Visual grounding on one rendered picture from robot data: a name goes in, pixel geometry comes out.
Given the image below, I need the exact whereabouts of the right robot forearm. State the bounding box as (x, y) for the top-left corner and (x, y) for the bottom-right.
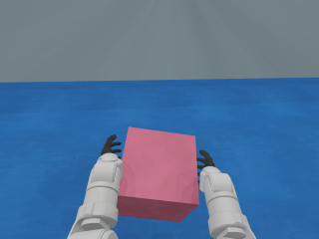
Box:
(199, 166), (256, 239)

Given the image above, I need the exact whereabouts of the carton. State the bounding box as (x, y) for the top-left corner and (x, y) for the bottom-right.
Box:
(117, 126), (199, 222)

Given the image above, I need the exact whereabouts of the left robot hand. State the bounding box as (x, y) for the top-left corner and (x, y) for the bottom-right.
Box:
(101, 134), (122, 159)

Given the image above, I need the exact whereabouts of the robot left upper arm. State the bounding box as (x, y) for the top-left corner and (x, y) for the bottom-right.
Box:
(68, 228), (119, 239)

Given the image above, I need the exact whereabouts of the right robot hand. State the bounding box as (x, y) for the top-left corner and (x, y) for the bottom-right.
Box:
(196, 149), (215, 184)

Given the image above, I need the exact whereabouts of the left robot forearm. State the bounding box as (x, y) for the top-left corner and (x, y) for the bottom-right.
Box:
(67, 152), (123, 239)

